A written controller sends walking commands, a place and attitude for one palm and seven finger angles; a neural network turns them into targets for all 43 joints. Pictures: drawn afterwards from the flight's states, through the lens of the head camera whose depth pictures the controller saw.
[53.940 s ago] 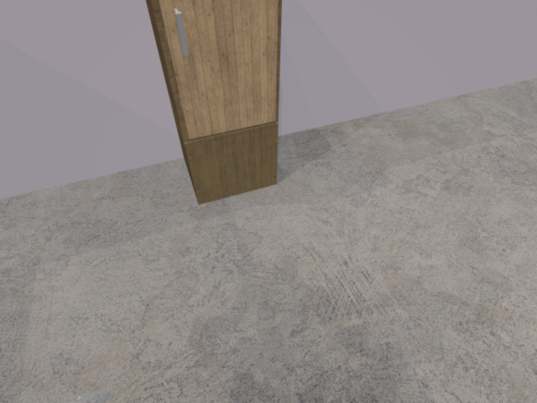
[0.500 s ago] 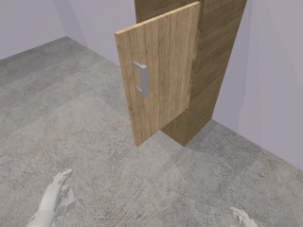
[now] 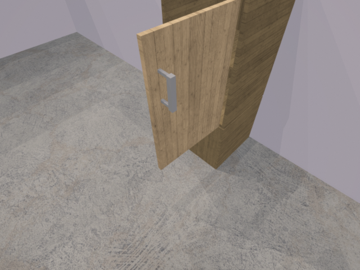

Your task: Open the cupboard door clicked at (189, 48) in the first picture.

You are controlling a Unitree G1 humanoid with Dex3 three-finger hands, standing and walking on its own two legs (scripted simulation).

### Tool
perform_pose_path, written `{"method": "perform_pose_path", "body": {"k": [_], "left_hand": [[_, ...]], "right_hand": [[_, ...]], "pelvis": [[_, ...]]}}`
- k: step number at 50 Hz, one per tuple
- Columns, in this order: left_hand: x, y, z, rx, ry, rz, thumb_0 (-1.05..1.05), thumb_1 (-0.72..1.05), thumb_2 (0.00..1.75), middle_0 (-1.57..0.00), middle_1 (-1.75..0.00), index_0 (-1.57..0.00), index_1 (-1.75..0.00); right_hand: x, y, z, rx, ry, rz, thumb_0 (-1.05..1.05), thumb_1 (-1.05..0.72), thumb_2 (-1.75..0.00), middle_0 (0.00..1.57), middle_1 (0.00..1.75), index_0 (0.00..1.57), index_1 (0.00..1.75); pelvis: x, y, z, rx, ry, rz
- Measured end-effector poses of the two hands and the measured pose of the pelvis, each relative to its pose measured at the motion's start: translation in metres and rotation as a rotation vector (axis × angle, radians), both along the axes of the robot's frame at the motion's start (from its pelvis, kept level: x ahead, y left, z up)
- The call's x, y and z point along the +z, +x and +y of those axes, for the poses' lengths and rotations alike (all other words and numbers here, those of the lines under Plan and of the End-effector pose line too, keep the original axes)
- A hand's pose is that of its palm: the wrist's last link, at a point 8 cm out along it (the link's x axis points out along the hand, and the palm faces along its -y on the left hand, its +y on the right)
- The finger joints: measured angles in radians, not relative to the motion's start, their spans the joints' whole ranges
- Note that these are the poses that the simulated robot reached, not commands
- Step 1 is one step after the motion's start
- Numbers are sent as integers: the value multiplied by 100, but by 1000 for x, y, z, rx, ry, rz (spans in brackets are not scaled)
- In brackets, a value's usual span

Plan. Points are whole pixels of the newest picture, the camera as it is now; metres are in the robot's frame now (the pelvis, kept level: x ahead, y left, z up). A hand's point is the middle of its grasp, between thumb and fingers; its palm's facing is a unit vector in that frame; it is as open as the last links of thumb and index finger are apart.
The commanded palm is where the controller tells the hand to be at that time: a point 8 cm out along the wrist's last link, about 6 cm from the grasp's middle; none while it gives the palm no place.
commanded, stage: let the arm hang, fingers relaxed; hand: left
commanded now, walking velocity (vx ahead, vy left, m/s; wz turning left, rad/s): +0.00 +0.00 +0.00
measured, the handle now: (167, 91) +0.58 +0.07 +0.08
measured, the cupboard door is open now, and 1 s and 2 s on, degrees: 87 87 87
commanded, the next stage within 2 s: look to check the result in 0.44 s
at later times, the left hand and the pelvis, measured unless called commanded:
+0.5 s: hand out of the picture -0.01 +0.15 -0.18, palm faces +0.04 -0.98 -0.18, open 7.4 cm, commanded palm none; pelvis +0.01 -0.01 +0.00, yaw +0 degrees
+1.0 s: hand out of the picture +0.01 +0.15 -0.17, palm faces +0.04 -0.98 -0.19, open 7.4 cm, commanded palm none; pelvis +0.02 -0.02 +0.00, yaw +0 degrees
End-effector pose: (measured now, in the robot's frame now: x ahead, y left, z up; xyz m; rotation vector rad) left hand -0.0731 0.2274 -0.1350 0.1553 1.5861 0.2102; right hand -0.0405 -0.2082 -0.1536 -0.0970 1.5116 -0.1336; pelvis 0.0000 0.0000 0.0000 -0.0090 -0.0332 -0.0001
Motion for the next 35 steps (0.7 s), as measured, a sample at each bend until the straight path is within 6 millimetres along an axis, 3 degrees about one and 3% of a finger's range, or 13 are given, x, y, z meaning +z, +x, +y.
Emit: {"method": "perform_pose_path", "body": {"k": [14, 35], "left_hand": [[-13, 61, -35, -34, -63, -176, 1, 92, 90, -20, -30, -20, -30], [-9, 56, -28, -11, -40, -116, 1, 91, 90, -20, -30, -20, -30]], "right_hand": [[-2, 15, 5, -21, 17, -72, 0, -91, -90, 20, 30, 20, 30], [3, 23, -12, -5, -14, -31, 0, -91, -90, 20, 30, 20, 30]], "pelvis": [[-1, 1, -7, -4, 5, -4], [0, 12, -13, 4, 4, 3]]}}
